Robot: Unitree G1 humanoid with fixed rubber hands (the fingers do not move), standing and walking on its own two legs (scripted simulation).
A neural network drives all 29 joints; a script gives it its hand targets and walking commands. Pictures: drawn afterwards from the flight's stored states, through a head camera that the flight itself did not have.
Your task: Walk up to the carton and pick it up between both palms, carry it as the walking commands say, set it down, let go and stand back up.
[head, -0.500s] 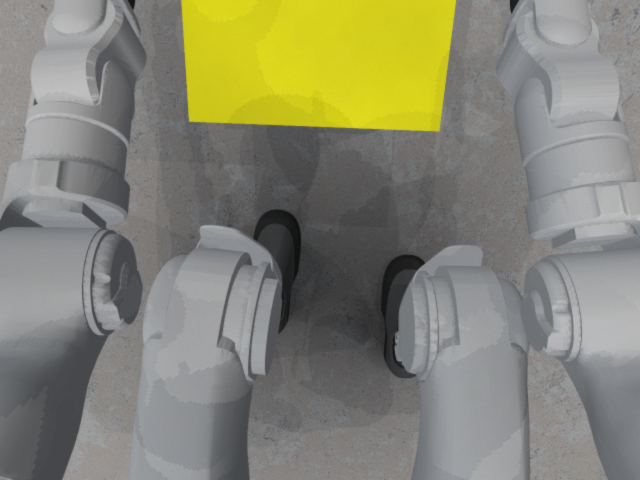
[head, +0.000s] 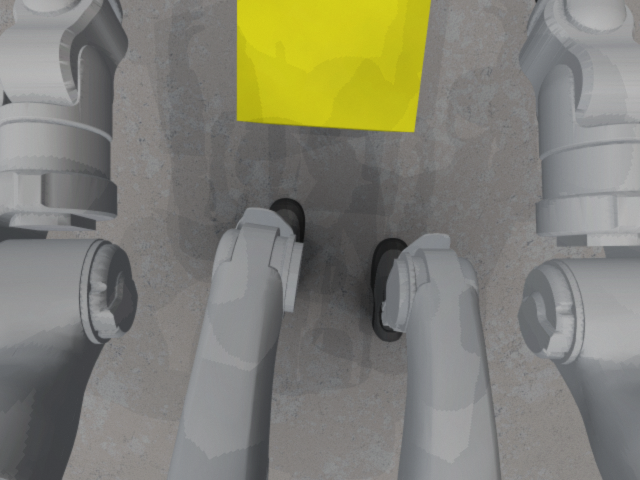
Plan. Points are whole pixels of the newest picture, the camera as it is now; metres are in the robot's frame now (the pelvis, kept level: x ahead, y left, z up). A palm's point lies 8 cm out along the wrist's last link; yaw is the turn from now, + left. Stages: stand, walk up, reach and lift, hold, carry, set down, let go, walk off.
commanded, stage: set down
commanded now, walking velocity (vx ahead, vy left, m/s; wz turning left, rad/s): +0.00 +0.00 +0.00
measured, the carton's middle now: (330, 46) +0.53 +0.06 -0.38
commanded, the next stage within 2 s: let go in 0.70 s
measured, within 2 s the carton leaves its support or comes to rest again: neither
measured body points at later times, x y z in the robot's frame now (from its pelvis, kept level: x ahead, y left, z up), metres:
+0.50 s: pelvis +0.02 +0.00 +0.14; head +0.37 +0.05 +0.40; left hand +0.54 +0.27 +0.00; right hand +0.58 -0.12 +0.00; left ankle +0.15 +0.11 -0.47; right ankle +0.10 -0.12 -0.47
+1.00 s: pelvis +0.09 +0.01 +0.21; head +0.38 +0.04 +0.55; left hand +0.49 +0.26 +0.07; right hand +0.52 -0.14 +0.06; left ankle +0.15 +0.11 -0.47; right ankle +0.10 -0.12 -0.47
